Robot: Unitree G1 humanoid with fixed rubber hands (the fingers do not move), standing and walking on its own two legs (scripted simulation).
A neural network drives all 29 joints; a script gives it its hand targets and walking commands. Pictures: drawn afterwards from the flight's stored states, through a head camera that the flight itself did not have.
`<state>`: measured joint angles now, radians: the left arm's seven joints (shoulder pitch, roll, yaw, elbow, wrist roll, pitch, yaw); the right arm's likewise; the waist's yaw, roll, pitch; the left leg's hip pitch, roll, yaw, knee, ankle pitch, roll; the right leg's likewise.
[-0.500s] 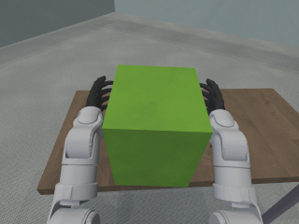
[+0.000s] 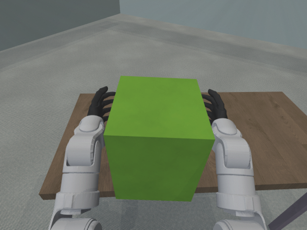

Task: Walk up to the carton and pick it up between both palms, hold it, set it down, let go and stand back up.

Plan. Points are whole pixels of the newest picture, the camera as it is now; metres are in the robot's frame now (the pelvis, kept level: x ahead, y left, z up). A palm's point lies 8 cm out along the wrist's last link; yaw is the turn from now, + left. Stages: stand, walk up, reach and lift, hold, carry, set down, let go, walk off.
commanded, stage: hold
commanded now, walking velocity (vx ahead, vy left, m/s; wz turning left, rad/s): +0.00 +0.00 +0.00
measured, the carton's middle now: (156, 139) +0.34 +0.01 +0.10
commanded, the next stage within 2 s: none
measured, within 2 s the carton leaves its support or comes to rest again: neither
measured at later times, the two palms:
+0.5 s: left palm (98, 112) +0.34 +0.15 +0.19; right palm (220, 115) +0.35 -0.14 +0.19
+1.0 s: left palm (100, 110) +0.35 +0.15 +0.19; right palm (222, 115) +0.35 -0.15 +0.19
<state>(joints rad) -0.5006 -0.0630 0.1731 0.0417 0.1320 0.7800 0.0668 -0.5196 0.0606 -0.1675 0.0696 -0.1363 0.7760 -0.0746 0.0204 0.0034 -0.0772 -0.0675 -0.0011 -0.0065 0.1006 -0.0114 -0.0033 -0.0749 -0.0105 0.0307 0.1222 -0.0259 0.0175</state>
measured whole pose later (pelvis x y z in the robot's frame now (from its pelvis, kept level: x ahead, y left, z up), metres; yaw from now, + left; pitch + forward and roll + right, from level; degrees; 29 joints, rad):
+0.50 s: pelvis +0.01 +0.00 +0.00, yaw +0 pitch -1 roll +0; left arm -0.50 -0.07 0.15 0.00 0.13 0.78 0.09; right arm -0.52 0.04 -0.16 0.04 -0.11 0.77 -0.07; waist 0.02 0.00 -0.09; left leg -0.04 0.00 0.00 0.06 0.00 0.00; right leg -0.04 -0.01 0.03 0.07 -0.01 0.02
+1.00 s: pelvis +0.00 +0.00 +0.00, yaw +0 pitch +1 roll +0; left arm -0.56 -0.06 0.18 0.09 0.13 0.74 0.07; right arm -0.56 0.05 -0.19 0.10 -0.13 0.74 -0.08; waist 0.01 -0.01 -0.12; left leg -0.11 0.00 0.00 0.10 0.00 0.00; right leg -0.12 -0.01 0.03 0.12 -0.01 0.02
